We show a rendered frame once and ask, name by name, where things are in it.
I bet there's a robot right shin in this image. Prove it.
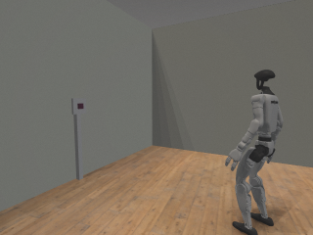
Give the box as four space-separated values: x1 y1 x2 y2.
248 177 268 218

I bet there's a right robot forearm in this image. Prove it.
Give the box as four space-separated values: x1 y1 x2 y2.
270 125 283 146

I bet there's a panel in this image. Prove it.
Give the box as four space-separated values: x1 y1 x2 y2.
71 98 87 180

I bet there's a button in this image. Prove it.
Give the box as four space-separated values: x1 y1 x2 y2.
77 103 84 110

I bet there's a right robot hand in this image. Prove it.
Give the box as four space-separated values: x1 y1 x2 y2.
265 147 275 164

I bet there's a robot left shin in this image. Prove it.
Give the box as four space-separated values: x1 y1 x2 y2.
235 183 252 229

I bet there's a right robot upper arm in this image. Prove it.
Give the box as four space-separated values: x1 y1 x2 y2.
276 97 284 127

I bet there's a left robot upper arm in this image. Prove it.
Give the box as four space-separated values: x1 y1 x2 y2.
250 94 265 129

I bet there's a left robot hand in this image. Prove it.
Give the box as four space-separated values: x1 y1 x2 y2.
225 148 243 171

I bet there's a robot shin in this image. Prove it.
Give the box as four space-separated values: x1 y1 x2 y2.
248 177 268 218
235 183 252 229

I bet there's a left robot forearm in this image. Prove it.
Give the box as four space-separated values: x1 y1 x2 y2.
236 119 260 152

